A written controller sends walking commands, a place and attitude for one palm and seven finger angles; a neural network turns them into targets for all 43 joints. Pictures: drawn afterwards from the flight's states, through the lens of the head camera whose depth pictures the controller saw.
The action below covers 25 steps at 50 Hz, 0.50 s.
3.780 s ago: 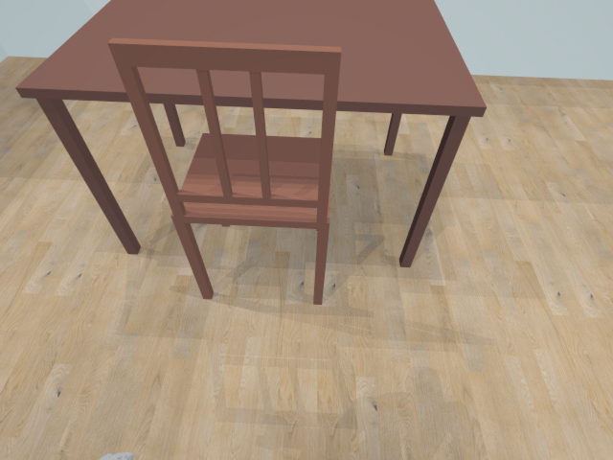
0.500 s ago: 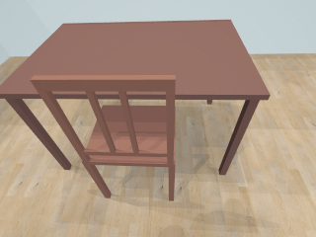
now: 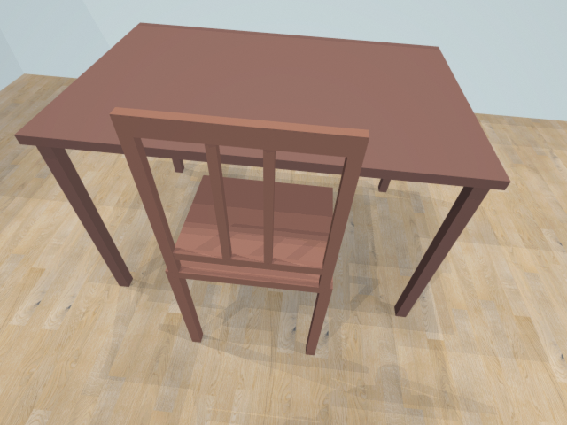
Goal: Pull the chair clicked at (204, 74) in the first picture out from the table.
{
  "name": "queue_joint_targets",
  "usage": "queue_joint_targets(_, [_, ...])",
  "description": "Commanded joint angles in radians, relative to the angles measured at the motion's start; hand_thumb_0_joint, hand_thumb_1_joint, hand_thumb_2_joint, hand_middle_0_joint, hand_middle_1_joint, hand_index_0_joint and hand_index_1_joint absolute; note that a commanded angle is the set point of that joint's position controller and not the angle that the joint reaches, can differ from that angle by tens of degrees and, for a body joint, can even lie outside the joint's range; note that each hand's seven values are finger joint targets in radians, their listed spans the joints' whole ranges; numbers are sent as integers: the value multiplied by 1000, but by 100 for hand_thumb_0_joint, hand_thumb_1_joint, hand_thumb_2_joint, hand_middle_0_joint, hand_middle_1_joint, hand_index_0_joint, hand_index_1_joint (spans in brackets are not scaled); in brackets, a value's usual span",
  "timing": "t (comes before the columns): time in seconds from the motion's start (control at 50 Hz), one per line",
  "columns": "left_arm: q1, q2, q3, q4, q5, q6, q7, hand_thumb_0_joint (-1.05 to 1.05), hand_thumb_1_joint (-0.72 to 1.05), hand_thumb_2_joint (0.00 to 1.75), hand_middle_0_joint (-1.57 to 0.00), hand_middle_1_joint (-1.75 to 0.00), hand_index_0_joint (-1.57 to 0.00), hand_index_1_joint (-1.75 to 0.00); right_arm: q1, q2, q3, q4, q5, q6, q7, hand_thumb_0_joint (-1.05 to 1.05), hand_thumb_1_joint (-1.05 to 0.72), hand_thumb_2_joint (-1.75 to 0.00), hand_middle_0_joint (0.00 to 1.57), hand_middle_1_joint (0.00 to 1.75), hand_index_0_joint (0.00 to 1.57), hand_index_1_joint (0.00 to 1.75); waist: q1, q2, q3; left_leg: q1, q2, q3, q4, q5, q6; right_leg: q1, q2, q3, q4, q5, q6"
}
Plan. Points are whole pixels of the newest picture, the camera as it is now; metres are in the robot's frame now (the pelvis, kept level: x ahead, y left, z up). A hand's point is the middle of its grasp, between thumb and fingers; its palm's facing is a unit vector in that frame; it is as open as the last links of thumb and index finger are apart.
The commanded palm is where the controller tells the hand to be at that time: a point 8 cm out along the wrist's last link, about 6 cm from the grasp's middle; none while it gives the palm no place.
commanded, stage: come to a stop and stand still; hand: left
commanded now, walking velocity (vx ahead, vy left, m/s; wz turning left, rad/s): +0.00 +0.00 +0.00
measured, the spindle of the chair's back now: (220, 208) +0.53 +0.18 -0.05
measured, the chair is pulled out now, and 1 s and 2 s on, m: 0.00 0.00 0.00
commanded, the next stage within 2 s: look again from close up in 0.14 s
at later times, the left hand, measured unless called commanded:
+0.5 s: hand out of the picture +0.03 +0.16 -0.18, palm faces +0.00 -0.98 -0.22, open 7.3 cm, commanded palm none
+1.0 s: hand out of the picture +0.02 +0.14 -0.17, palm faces +0.00 -0.98 -0.20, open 7.3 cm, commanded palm none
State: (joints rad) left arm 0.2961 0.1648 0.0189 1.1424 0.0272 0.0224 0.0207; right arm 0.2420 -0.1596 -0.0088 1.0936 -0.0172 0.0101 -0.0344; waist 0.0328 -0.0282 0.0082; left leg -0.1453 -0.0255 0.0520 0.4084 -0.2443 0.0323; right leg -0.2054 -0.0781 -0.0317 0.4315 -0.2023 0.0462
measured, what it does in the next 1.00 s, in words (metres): stands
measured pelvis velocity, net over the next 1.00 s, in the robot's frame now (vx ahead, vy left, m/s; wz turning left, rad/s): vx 0.02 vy -0.03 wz -0.01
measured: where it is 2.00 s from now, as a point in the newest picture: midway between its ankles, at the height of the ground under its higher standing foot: outside the picture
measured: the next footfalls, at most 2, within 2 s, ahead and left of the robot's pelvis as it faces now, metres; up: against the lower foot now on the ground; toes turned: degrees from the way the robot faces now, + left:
none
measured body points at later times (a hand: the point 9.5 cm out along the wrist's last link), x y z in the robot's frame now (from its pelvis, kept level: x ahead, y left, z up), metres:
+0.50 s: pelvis +0.02 -0.01 -0.01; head +0.02 -0.03 +0.44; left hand +0.03 +0.21 -0.16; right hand +0.02 -0.22 -0.18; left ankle -0.01 +0.10 -0.74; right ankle +0.02 -0.15 -0.74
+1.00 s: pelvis +0.02 -0.03 +0.00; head +0.03 -0.04 +0.45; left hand +0.03 +0.19 -0.16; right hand +0.02 -0.25 -0.17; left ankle -0.01 +0.10 -0.74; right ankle +0.02 -0.15 -0.74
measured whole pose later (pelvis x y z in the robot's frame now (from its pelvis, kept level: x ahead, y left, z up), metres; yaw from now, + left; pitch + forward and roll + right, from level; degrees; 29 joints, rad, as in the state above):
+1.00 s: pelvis +0.02 -0.03 +0.00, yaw -1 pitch -1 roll +1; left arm 0.27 0.15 -0.01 1.11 0.01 -0.01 0.03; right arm 0.27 -0.16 0.02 1.12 -0.01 -0.02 -0.03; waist 0.00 0.01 0.04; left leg -0.13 0.03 0.05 0.43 -0.29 -0.02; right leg -0.21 -0.03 -0.04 0.49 -0.26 0.00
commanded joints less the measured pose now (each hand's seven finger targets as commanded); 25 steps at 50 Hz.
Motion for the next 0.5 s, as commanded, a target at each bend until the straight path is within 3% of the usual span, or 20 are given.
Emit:
queue_joint_targets(0.0, [43,79,9,-12,-4,-16,9,0,90,90,-20,-30,-20,-30,49,-113,-16,-24,11,-20,-4,0,-90,-90,20,30,20,30,-13,40,89,-97,140,-141,-177,-32,2,18,-15,27,-59,41,-33])
queue_joint_targets(0.04, [50,72,6,-5,-5,-18,10,0,90,90,-20,-30,-20,-30,50,-111,-14,-18,9,-23,-4,0,-90,-90,20,30,20,30,-15,56,78,-80,136,-140,-172,-6,-3,11,-22,32,-61,55,-34])
queue_joint_targets(0.1, [52,74,6,1,-8,-24,11,0,90,90,-20,-30,-20,-30,65,-100,-11,-8,13,-26,-5,0,-90,-90,20,30,20,30,-17,18,61,-51,130,-116,-145,60,-4,21,-25,37,-75,72,-35])
queue_joint_targets(0.14, [52,69,4,4,-9,-27,13,0,90,90,-20,-30,-20,-30,69,-93,-9,0,11,-29,-6,0,-90,-90,20,30,20,30,-20,38,54,-35,126,-111,-131,109,-8,16,-32,42,-76,94,-38])
queue_joint_targets(0.2, [55,72,5,6,-11,-30,14,0,90,90,-20,-30,-20,-30,82,-87,-7,12,14,-30,-8,0,-90,-90,20,30,20,30,-21,19,38,-20,126,-98,-114,146,-8,35,-30,41,-80,115,-41])
queue_joint_targets(0.22, [105,86,-18,17,0,-58,56,0,90,90,-20,-30,-20,-30,15,-129,-3,-57,18,-51,12,0,-90,-90,20,30,20,30,-1,33,64,-95,156,-57,67,265,-30,11,-66,78,-37,264,-52])
queue_joint_targets(0.24, [76,114,-10,-22,-9,-64,47,0,90,90,-20,-30,-20,-30,79,-84,-3,-71,7,-47,15,0,-90,-90,20,30,20,30,-41,72,-13,-86,101,-77,20,81,-31,39,-71,86,-7,108,-72])
queue_joint_targets(0.26, [60,101,-14,-30,-10,-61,37,0,90,90,-20,-30,-20,-30,80,-82,-1,-64,4,-51,14,0,-90,-90,20,30,20,30,-30,111,32,-99,110,-88,-18,72,-18,-5,-53,77,0,15,-80])
queue_joint_targets(0.3, [69,101,-10,-39,-8,-57,26,0,90,90,-20,-30,-20,-30,119,-86,3,-73,3,-56,14,0,-90,-90,20,30,20,30,-35,156,-52,-84,129,-95,-3,142,-1,35,-28,41,29,27,-85])
queue_joint_targets(0.36, [60,76,-15,-44,-12,-54,22,0,90,90,-20,-30,-20,-30,130,-87,4,-77,7,-56,8,0,-90,-90,20,30,20,30,-36,48,1,-90,131,-99,10,208,5,18,-21,37,39,71,-81])
queue_joint_targets(0.4, [51,72,-17,-48,-15,-52,19,0,90,90,-20,-30,-20,-30,135,-82,8,-73,7,-55,4,0,-90,-90,20,30,20,30,-36,26,61,-102,128,-95,-5,209,6,-6,-19,41,33,92,-83])
queue_joint_targets(0.48, [44,76,-13,-58,-17,-49,19,0,90,90,-20,-30,-20,-30,137,-86,9,-60,8,-51,6,0,-90,-90,20,30,20,30,-35,-5,86,-97,118,-86,-27,158,1,-10,-25,52,25,104,-78])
